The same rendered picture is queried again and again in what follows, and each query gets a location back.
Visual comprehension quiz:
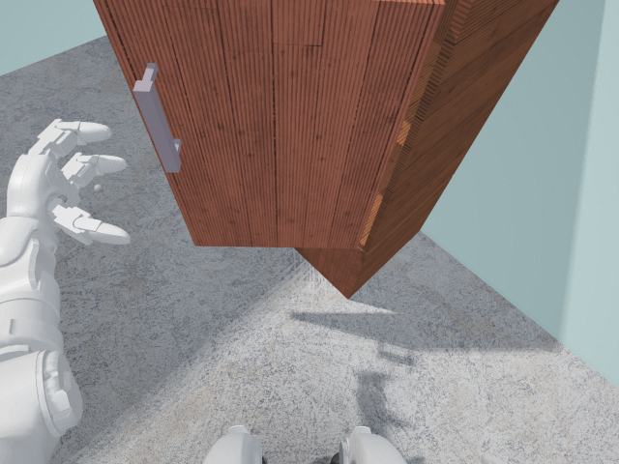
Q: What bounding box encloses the handle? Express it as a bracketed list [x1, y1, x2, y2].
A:
[133, 63, 182, 173]

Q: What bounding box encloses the left robot forearm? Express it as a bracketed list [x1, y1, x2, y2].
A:
[0, 217, 64, 362]

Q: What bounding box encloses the robot left hand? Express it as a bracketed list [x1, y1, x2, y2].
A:
[7, 119, 131, 246]

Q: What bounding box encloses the left robot shin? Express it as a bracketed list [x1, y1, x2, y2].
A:
[227, 425, 249, 435]

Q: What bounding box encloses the robot left upper arm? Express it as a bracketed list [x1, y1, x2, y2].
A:
[0, 350, 83, 464]

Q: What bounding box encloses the cupboard door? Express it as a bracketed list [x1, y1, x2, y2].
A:
[93, 0, 446, 248]

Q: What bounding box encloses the robot left thigh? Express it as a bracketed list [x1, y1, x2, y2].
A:
[203, 432, 262, 464]

